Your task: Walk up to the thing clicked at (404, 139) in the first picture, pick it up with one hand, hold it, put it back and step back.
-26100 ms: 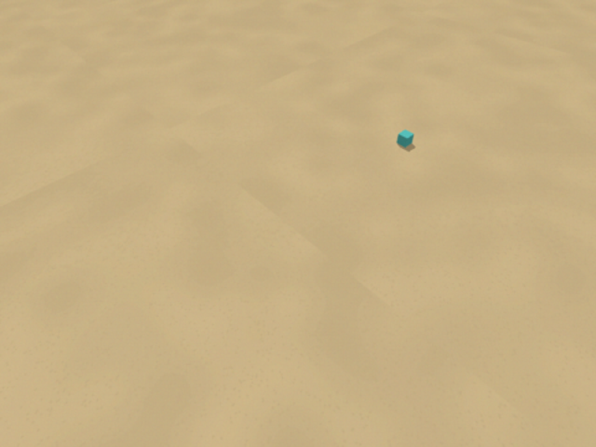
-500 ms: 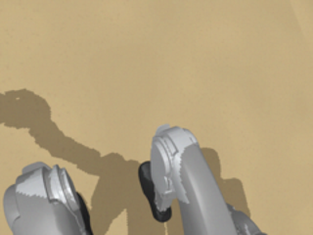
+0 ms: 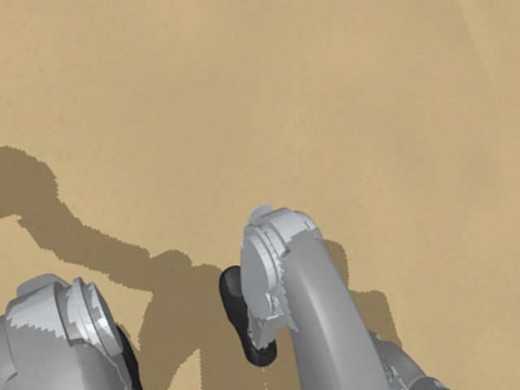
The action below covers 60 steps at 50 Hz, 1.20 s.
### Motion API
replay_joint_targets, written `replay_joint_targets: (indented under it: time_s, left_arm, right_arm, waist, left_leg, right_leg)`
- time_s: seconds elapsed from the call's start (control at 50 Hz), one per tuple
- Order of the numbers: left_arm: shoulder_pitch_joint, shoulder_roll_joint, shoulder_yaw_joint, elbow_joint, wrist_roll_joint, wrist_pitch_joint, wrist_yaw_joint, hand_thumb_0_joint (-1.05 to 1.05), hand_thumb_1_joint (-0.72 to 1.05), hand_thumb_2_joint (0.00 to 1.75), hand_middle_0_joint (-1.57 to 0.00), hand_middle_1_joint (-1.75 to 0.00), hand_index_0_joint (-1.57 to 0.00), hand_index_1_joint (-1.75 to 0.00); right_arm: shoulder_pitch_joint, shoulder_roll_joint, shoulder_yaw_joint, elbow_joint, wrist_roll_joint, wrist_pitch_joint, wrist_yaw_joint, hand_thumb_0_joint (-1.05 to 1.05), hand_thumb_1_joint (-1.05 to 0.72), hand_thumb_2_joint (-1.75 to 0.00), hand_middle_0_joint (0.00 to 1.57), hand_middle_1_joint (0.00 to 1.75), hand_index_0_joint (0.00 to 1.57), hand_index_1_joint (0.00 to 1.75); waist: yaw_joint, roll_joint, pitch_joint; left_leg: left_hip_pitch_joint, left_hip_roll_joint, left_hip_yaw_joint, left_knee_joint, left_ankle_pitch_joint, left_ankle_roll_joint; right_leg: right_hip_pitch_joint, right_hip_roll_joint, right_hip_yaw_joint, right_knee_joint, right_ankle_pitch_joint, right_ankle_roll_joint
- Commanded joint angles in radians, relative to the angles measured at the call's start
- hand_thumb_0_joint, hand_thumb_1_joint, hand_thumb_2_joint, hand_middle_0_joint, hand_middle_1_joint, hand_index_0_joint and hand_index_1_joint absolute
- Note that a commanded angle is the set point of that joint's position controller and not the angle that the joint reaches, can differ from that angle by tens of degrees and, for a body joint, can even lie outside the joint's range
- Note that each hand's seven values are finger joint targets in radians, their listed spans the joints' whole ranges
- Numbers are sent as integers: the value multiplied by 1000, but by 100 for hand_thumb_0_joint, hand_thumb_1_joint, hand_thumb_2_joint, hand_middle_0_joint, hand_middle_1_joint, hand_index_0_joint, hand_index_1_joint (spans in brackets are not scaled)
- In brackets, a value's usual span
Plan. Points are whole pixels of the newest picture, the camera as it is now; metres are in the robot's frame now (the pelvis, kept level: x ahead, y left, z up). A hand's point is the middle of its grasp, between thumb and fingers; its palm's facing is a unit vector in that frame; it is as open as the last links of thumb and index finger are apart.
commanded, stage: rest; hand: left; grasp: from above
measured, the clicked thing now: out of the picture +0.46 +0.35 -0.27
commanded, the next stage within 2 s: open in 0.32 s
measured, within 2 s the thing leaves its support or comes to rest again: neither
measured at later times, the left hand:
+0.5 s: hand out of the picture +0.46 +0.34 -0.23, palm faces -0.47 -0.12 -0.88, open 8.7 cm
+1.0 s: hand out of the picture +0.46 +0.33 -0.23, palm faces -0.45 -0.11 -0.88, open 12.9 cm
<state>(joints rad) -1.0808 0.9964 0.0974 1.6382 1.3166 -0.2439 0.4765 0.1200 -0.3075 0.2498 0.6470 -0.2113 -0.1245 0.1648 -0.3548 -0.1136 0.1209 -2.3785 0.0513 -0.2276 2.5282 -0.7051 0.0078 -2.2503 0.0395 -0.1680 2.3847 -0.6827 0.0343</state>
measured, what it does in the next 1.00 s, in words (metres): stands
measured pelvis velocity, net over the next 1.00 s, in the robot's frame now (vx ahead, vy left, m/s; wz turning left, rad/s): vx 0.00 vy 0.00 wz -0.02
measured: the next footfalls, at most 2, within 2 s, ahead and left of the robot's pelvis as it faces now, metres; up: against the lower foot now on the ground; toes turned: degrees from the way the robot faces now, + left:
none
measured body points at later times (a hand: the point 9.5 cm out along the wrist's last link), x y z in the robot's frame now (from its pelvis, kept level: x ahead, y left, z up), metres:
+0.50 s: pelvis +0.00 +0.00 +0.00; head +0.27 +0.12 +0.33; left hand +0.48 +0.34 -0.18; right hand +0.05 -0.25 -0.06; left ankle +0.06 +0.13 -0.27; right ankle +0.11 -0.12 -0.27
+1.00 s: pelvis +0.00 +0.00 +0.00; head +0.27 +0.12 +0.33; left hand +0.48 +0.34 -0.18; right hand +0.05 -0.25 -0.06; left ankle +0.06 +0.13 -0.27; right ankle +0.11 -0.12 -0.27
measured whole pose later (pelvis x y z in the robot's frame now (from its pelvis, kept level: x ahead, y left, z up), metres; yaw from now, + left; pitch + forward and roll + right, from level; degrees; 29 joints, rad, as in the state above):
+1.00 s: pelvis +0.00 +0.00 +0.00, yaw -1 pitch +29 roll -14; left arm -1.11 1.04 0.07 1.68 1.30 -0.23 0.50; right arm 0.11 -0.33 0.31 0.62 -0.23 -0.16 0.19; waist -0.38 -0.13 0.15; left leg -2.37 0.05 -0.25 2.54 -0.70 0.01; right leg -2.24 0.05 -0.19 2.38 -0.67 0.04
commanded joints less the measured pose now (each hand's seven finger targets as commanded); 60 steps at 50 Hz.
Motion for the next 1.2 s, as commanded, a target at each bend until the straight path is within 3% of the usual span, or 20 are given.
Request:
replay_joint_targets:
  time_s: [0.0, 0.04, 0.1, 0.14, 0.16, 0.24, 0.28, 0.4, 0.44, 0.5, 0.56, 0.62, 0.66, 0.76, 0.8, 0.86, 0.9, 0.96, 1.02, 1.18]
  left_arm:
    - [-303, 261, 17, -141, -25, -4, 54, 0, 68, 49, -107, -37, -109, -35]
    - [-277, 264, 14, -113, -20, -3, 61, 0, 70, 46, -106, -39, -109, -36]
    - [-315, 248, -4, -112, -18, -4, 58, 0, 71, 49, -108, -38, -110, -36]
    - [-308, 277, 16, -121, -24, -6, 69, 0, 71, 47, -109, -37, -111, -35]
    - [-285, 244, -11, -76, -16, -1, 66, 0, 71, 49, -109, -37, -111, -36]
    - [-287, 234, -18, -37, -19, -1, 70, 0, 71, 48, -109, -37, -110, -35]
    - [-326, 268, -5, -98, -18, -5, 72, 0, 70, 47, -109, -34, -110, -33]
    - [-294, 249, -21, -20, -20, -4, 71, 0, 70, 46, -108, -37, -110, -35]
    - [-297, 250, -21, -16, -28, -5, 68, 0, 54, 52, -92, -40, -94, -39]
    - [-317, 285, -21, -69, -21, -12, 68, 0, 30, 49, -72, -42, -73, -41]
    - [-303, 258, -29, -46, -24, -13, 72, 0, 6, 54, -60, -44, -60, -44]
    - [-324, 277, -25, -72, -19, -18, 76, 0, -7, 62, -52, -48, -50, -50]
    - [-325, 296, -17, -87, -15, -15, 82, 0, -13, 66, -47, -53, -45, -55]
    - [-310, 267, -21, -51, -18, 4, 83, 0, -26, 77, -37, -63, -34, -66]
    - [-293, 287, -18, -64, -19, 8, 82, 0, -31, 80, -33, -66, -30, -69]
    - [-289, 276, -18, -80, -25, 18, 77, 0, -38, 87, -27, -72, -24, -75]
    - [-307, 247, -35, -61, -32, 19, 65, 0, -42, 89, -24, -74, -21, -78]
    - [-268, 276, -20, -60, -36, 21, 63, 0, -46, 93, -19, -81, -16, -84]
    - [-301, 264, -25, -71, -49, 14, 48, 0, -51, 97, -14, -85, -11, -88]
    - [-290, 281, -15, -100, -37, -9, 47, 0, -58, 104, -8, -91, -4, -95]
  right_arm:
    - [196, -308, -79, 9, -5, -3, -15, 0, -90, -90, 20, 30, 20, 30]
    - [191, -306, -77, 10, -7, -5, -15, 0, -90, -90, 20, 30, 20, 30]
    - [196, -313, -70, 10, -8, -11, -9, 0, -90, -90, 20, 30, 20, 30]
    - [195, -320, -69, 5, -9, -15, -12, 0, -90, -90, 20, 30, 20, 30]
    - [194, -315, -67, 10, -9, -18, -8, 0, -90, -90, 20, 30, 20, 30]
    - [195, -316, -58, 11, -15, -23, -3, 0, -90, -90, 20, 30, 20, 30]
    - [198, -329, -56, 4, -15, -27, -2, 0, -90, -90, 20, 30, 20, 30]
    - [187, -331, -45, -6, -20, -32, 2, 0, -90, -90, 20, 30, 20, 30]
    - [178, -339, -42, -13, -19, -39, 3, 0, -89, -90, 20, 30, 20, 30]
    - [182, -336, -42, -10, -15, -38, 0, 0, -89, -90, 20, 30, 20, 30]
    - [185, -334, -39, -9, -16, -39, 3, 0, -89, -90, 20, 30, 20, 30]
    - [186, -341, -37, -10, -19, -42, 3, 0, -89, -90, 20, 30, 20, 30]
    - [183, -340, -36, -5, -17, -41, 3, 0, -89, -90, 20, 30, 20, 30]
    - [179, -342, -40, -13, -21, -46, 10, 0, -89, -90, 20, 30, 20, 30]
    - [172, -337, -35, -12, -20, -42, 8, 0, -89, -90, 20, 30, 20, 30]
    - [173, -335, -36, -12, -21, -38, 10, 0, -89, -90, 20, 30, 20, 30]
    - [181, -336, -38, -10, -18, -41, 14, 0, -89, -90, 20, 30, 20, 30]
    - [175, -333, -35, -14, -16, -34, 8, 0, -89, -90, 20, 30, 20, 30]
    - [187, -339, -33, -14, -12, -37, 10, 0, -89, -90, 20, 30, 20, 30]
    - [182, -338, -37, -25, -10, -32, 5, 0, -89, -90, 20, 30, 20, 30]
  waist:
    - [-31, 504, -686]
    - [-22, 523, -680]
    - [-54, 500, -654]
    - [-39, 519, -679]
    - [-47, 522, -649]
    - [-63, 500, -607]
    - [-61, 514, -644]
    - [-77, 480, -594]
    - [-83, 463, -569]
    - [-54, 497, -616]
    - [-70, 499, -607]
    - [-72, 507, -599]
    - [-54, 537, -627]
    - [-71, 532, -600]
    - [-47, 547, -626]
    - [-45, 555, -644]
    - [-76, 534, -619]
    - [-47, 522, -638]
    - [-71, 484, -601]
    - [-51, 536, -644]
  left_leg:
    - [521, 8, 94, -237, 230, 11]
    - [527, 8, 92, -244, 230, 5]
    - [520, 9, 88, -233, 220, 10]
    - [542, 9, 81, -242, 243, 4]
    - [548, 12, 83, -235, 244, 3]
    - [505, 10, 81, -231, 219, 7]
    - [543, 12, 72, -241, 238, 3]
    - [492, 12, 75, -230, 209, 9]
    - [473, 11, 72, -226, 183, 13]
    - [505, 16, 67, -241, 181, 6]
    - [510, 17, 64, -237, 207, 3]
    - [502, 16, 68, -234, 203, 6]
    - [530, 17, 68, -241, 221, -1]
    - [524, 16, 65, -237, 217, -1]
    - [521, 18, 69, -241, 220, 0]
    - [543, 18, 68, -245, 245, -3]
    - [522, 18, 66, -234, 233, 1]
    - [511, 16, 77, -235, 242, 5]
    - [481, 13, 72, -224, 225, 10]
    - [534, 16, 62, -243, 240, -3]
  right_leg:
    - [364, 49, -74, -220, 284, -54]
    - [357, 49, -79, -211, 278, -58]
    - [342, 51, -83, -211, 275, -55]
    - [349, 49, -89, -207, 289, -57]
    - [339, 49, -83, -202, 290, -58]
    - [328, 49, -90, -204, 275, -55]
    - [344, 51, -95, -205, 287, -54]
    - [343, 54, -96, -210, 271, -51]
    - [327, 51, -96, -214, 252, -49]
    - [344, 55, -92, -215, 242, -56]
    - [344, 56, -97, -202, 269, -55]
    - [342, 58, -98, -212, 267, -52]
    - [346, 55, -96, -202, 278, -56]
    - [325, 55, -104, -201, 278, -55]
    - [351, 60, -94, -205, 279, -59]
    - [353, 59, -98, -200, 299, -59]
    - [339, 59, -98, -198, 290, -57]
    - [379, 61, -89, -215, 298, -55]
    - [354, 57, -94, -217, 283, -53]
    - [362, 55, -99, -205, 286, -60]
